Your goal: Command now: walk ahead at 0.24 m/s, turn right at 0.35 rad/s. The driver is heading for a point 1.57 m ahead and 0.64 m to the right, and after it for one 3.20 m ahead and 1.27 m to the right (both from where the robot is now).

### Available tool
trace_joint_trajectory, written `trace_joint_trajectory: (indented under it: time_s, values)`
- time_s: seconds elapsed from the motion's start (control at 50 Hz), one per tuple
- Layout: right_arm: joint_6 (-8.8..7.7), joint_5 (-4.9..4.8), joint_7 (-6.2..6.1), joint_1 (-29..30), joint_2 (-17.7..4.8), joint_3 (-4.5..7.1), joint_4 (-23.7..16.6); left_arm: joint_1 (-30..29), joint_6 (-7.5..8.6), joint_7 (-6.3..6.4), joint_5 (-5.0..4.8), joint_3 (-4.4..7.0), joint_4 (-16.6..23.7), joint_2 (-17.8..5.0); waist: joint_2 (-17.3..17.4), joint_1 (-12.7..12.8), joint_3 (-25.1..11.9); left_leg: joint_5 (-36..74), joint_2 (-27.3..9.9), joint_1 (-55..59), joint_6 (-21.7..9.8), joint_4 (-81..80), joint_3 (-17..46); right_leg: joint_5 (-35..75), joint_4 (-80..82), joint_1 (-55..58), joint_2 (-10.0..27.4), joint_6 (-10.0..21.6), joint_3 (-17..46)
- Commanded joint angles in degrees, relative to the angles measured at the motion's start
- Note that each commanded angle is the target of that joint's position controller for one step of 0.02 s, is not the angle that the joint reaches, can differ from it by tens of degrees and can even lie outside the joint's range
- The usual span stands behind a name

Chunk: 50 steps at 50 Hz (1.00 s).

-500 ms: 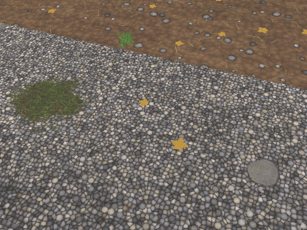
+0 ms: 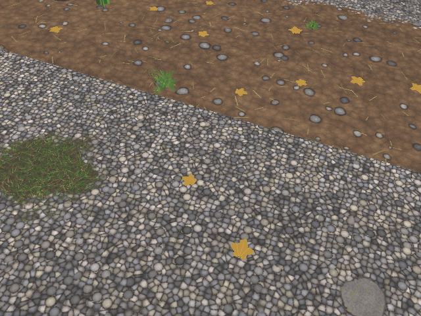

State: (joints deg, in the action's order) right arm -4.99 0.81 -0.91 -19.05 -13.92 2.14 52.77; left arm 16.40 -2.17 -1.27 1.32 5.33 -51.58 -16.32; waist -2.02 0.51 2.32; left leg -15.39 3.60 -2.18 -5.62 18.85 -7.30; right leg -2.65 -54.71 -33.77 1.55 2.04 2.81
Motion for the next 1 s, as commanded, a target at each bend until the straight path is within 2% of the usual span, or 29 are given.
trace_joint_trajectory:
  time_s: [0.02, 0.1, 0.18, 0.24, 0.28, 0.32, 0.34, 0.36, 0.38, 0.4, 0.42, 0.44, 0.46, 0.48, 0.5, 0.52, 0.54, 0.56, 0.62, 0.7, 0.8, 0.84, 0.86, 0.88, 0.9, 0.92, 0.94, 0.96, 1.0]
  values:
    - [-1.41, -0.04, -1.5, -0.6, -5.9, 0.89, -1.8, -3.4, -0.07, -0.76, 0.66, 0.85, 4.5, -2.1, 5.4, 0.0, 1.9, 25.9, -14.4, -4.1, -3.3, -0.3, 4.3, 13.8, 5.8, -3.1, -0.3, -0.3, -0.7]
    - [-1.11, 0.56, -2.17, -5.0, -6.0, 0.62, -1.1, -7.2, -0.14, -1.41, 1.44, 0.87, 6.1, -2.2, 4.8, -1.5, 2.0, 21.6, -16.1, -3.3, -3.1, 8.3, 4.8, 21.0, 9.7, -6.3, -0.8, 0.4, -0.8]
    - [-0.16, 1.9, -2.99, -11.7, -5.8, 0.63, -0.3, -16.2, 0.12, -1.39, 2.11, 0.57, 9.4, -2.1, 3.5, -5.8, 4.4, 18.0, -18.7, 4.2, -3.2, 18.4, 6.8, 20.8, 12.4, -16.9, -0.7, 0.4, -1.8]
    - [1.28, 2.25, -4.08, -13.2, -5.0, 0.5, -0.6, -19.9, 0.15, -1.85, 0.97, -0.06, 11.1, -1.2, 4.1, -7.1, 6.8, 18.3, -18.9, 2.6, -2.6, 25.2, 6.7, 21.0, 17.5, -16.6, -1.2, 0.5, -3.9]
    - [1.68, 1.92, -4.14, -13.2, -3.6, 0.19, -0.7, -20.0, 0.2, -2.72, 0.08, -0.86, 11.1, 0.3, 3.0, -6.9, 6.9, 12.9, -17.4, -4.9, -1.1, 29.8, 3.8, 28.2, 23.1, -6.1, -1.2, 0.5, -8.2]
    - [1.7, 0.89, -3.8, -12.1, -2.7, -0.12, -0.8, -14.5, 0.27, -3.01, -0.34, -1.6, 8.6, 2.0, 0.6, -4.4, 5.5, 9.2, -14.7, -12.5, 0.5, 37.5, 0.0, 34.5, 30.7, 10.7, -1.6, 0.7, -10.5]
    - [1.83, 0.87, -3.62, -11.6, -4.5, 0.61, -0.6, -5.7, -0.36, -2.7, -0.51, -0.8, 4.7, 0.6, 2.2, -1.4, -0.3, 12.4, -15.3, -10.9, 0.0, 45.5, 0.7, 37.7, 31.9, 19.9, -0.2, 1.7, -6.7]
    - [1.88, 0.1, -3.35, -10.6, -5.0, 0.79, -1.1, 2.9, -0.2, -1.75, 0.35, 0.25, 1.1, -3.0, 2.5, 2.1, -1.3, 20.2, -13.9, -11.3, 0.3, 56.5, -0.9, 36.2, 34.8, 25.6, -3.6, 2.0, -11.0]
    - [2.7, -0.87, -3.11, -6.9, -4.7, 0.98, -1.5, 12.3, 0.35, -1.18, 1.43, 1.63, -2.8, -6.0, -1.6, 8.7, -3.2, -0.8, -10.1, -22.7, 1.6, 76.7, -2.6, 41.4, 43.2, 42.2, 1.3, 6.6, -4.7]
    - [2.85, -2.16, -2.59, -6.5, -3.0, 1.17, -1.4, 14.7, 0.54, -0.47, 1.52, 3.12, -4.3, -11.7, -10.4, 10.0, -3.9, -40.3, -0.4, -35.2, 3.8, 101.8, -8.0, 72.9, 33.8, 53.1, 7.4, 9.8, -2.3]
    - [3.66, -2.93, -2.58, -13.1, -2.5, 0.67, -5.9, 12.2, 1.36, -0.88, 0.39, 2.32, -1.3, -13.0, -5.9, 2.9, -15.6, -37.3, -2.4, -53.3, 3.7, 107.7, 3.2, 88.0, 17.4, 69.5, 22.6, 18.5, 12.0]
    - [4.27, -0.77, -3.07, -9.2, -4.3, 0.12, -6.5, 7.4, 0.77, -0.46, -1.47, 2.29, 2.1, -11.4, 3.1, 5.3, -21.3, -30.6, -5.8, -55.1, 3.8, 106.8, 5.7, 74.9, 22.3, 66.3, 25.4, 21.8, 15.6]
    - [4.65, 1.84, -2.76, -9.0, -5.6, 0.26, -6.7, 1.2, 0.54, 0.28, -2.46, 0.87, 4.9, -7.5, 9.1, 2.3, -17.0, -22.6, -7.4, -53.5, 4.0, 98.2, 7.3, 50.9, 26.5, 54.0, 22.2, 21.4, 13.8]
    - [5.1, 3.14, -2.3, -8.8, -3.7, 0.18, -6.3, -5.1, 0.62, 1.31, -2.13, 0.1, 6.1, -5.4, 9.3, -1.0, -15.2, -20.9, -6.9, -51.3, 4.9, 95.5, 7.0, 36.1, 29.9, 43.9, 20.0, 21.6, 14.7]
    - [5.63, 3.33, -2.05, -9.2, -4.7, 0.37, -7.4, -7.5, 1.45, 2.78, -1.19, -0.38, 6.8, -6.2, 6.5, -3.7, -15.7, -7.9, -8.1, -45.5, 6.2, 83.9, 9.5, 20.4, 35.1, 31.9, 21.0, 21.6, 16.7]
    - [6.86, 3.61, -2.59, -7.0, -5.8, 0.82, -6.8, -8.5, 2.04, 2.74, -0.14, -0.9, 7.0, -5.6, 5.3, -3.3, -12.3, -5.8, -7.4, -39.0, 7.0, 81.7, 8.7, 20.4, 37.3, 20.9, 18.5, 21.7, 16.3]
    - [7.27, 1.88, -2.21, -3.4, -5.0, 0.7, -8.4, -7.9, 2.5, 2.62, -0.1, -1.11, 5.7, -6.2, 5.5, -4.0, -5.9, 0.1, -7.9, -34.1, 8.7, 65.4, 9.3, 15.5, 40.0, 10.6, 12.5, 18.9, 11.7]
    - [7.23, 2.0, -1.81, -2.1, -3.8, 0.55, -8.7, -7.3, 2.59, 2.54, 0.25, -0.92, 5.4, -6.5, 4.0, -3.3, -6.1, 2.4, -7.2, -31.5, 8.8, 59.0, 9.2, 12.8, 38.8, 9.7, 9.1, 17.0, 11.1]
    - [7.45, 1.73, -1.47, 0.1, -1.9, 0.1, -9.4, -4.6, 1.7, 2.58, -0.22, -0.51, 6.0, -6.1, -1.2, -0.9, -10.2, 2.7, -6.4, -32.9, 9.0, 46.6, 10.4, 3.2, 37.0, 17.3, 7.3, 13.5, 15.0]
    - [8.11, 1.3, -1.09, 9.2, -3.4, 0.89, -13.2, -2.0, -0.11, 1.82, -0.38, 0.59, 8.0, -6.6, -5.0, 2.5, -6.0, 0.9, -3.9, -33.9, 8.6, 33.7, 11.7, -26.0, 41.4, 17.8, 6.5, 9.0, 23.6]
    - [6.47, 0.04, -0.85, 9.2, -2.3, 0.82, -14.4, -1.4, -0.7, 0.88, 0.67, 1.16, 10.4, -6.9, -6.3, 2.2, -3.9, -6.8, 0.7, -22.6, 6.0, 21.9, 10.4, -27.8, 42.3, 13.3, 4.6, 7.7, 27.2]
    - [5.44, -0.43, -1.2, 3.8, -2.8, 1.1, -13.6, -2.8, -0.49, 0.72, 0.33, 1.09, 11.4, -6.5, -6.7, -1.2, -3.7, -6.0, 1.3, -11.7, 3.7, 10.1, 10.5, -28.4, 42.6, 8.7, 2.6, 5.4, 27.8]
    - [4.85, -0.33, -1.76, -0.1, -4.6, 1.72, -12.8, -2.8, -0.11, 0.86, -0.22, 0.97, 11.8, -5.9, -5.7, -3.3, -3.8, -3.5, -0.6, -2.4, 3.0, 2.4, 10.6, -29.7, 41.7, 3.7, -0.1, 2.4, 25.8]
    - [4.45, -0.09, -2.32, -2.0, -9.1, 2.82, -13.1, 0.2, 0.25, 1.12, -0.85, 0.42, 11.7, -3.1, 2.0, -2.8, -6.1, -10.8, -10.6, 5.5, 2.0, -2.0, 18.6, -32.2, 31.3, -1.6, -3.5, -0.5, 19.8]
    - [4.53, 1.07, -2.14, 0.4, -14.5, 3.72, -15.4, -1.7, 1.05, 0.97, -1.56, 0.14, 14.4, -0.9, 16.9, -3.5, -5.6, -20.1, -27.5, 5.0, -4.0, -8.8, 40.5, -31.5, 13.2, -12.1, -13.9, -2.0, 6.2]
    - [5.04, 1.46, -2.21, 3.9, -11.7, 3.03, -14.8, -5.3, 1.56, 1.12, 1.57, 1.58, 13.6, -5.9, 6.9, -3.0, 0.1, -13.4, -26.2, -4.5, -6.7, -7.5, 38.0, -27.3, 3.9, -13.2, -11.5, -2.8, 6.9]
    - [4.97, 1.3, -2.0, 5.9, -8.8, 1.95, -15.0, -4.0, 1.52, 0.48, 1.79, 1.71, 13.6, -5.6, 5.3, -0.3, -0.4, -5.5, -21.9, -8.8, -6.5, -4.8, 31.7, -23.1, -0.9, -8.4, -11.0, -2.7, 8.1]
    - [4.82, 1.33, -1.48, 8.3, -6.9, 1.47, -15.0, -1.4, 1.21, -0.11, 1.61, 1.29, 12.6, -4.3, 6.2, 1.8, -1.1, 1.1, -17.8, -10.8, -4.7, -3.2, 25.4, -19.4, -5.4, -5.9, -11.2, -2.6, 7.6]
    - [4.74, 0.8, -0.63, 10.6, -6.1, 1.36, -15.9, 2.3, 0.23, -0.94, 1.52, 0.89, 10.9, -4.0, 10.6, 2.5, -3.3, 8.5, -13.7, -11.9, -4.0, -1.7, 18.9, -17.2, -13.3, -3.8, -11.4, -3.2, 5.2]
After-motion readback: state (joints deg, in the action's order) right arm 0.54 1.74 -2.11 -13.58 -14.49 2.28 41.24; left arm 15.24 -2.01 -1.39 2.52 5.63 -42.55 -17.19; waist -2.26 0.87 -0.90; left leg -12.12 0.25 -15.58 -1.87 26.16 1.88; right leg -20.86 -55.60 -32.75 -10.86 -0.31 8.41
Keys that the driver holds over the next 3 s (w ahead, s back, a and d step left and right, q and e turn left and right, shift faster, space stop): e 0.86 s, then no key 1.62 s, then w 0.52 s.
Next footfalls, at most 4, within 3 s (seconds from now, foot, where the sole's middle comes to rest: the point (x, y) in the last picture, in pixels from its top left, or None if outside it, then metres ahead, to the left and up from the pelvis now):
0.38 right None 0.33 -0.12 -0.97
0.88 left None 0.36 0.06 -0.97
1.24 right None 0.26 -0.12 -0.97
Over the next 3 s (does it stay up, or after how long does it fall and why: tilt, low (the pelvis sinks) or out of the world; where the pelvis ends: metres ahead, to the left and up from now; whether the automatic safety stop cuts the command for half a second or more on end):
stays up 0.38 -0.12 -0.19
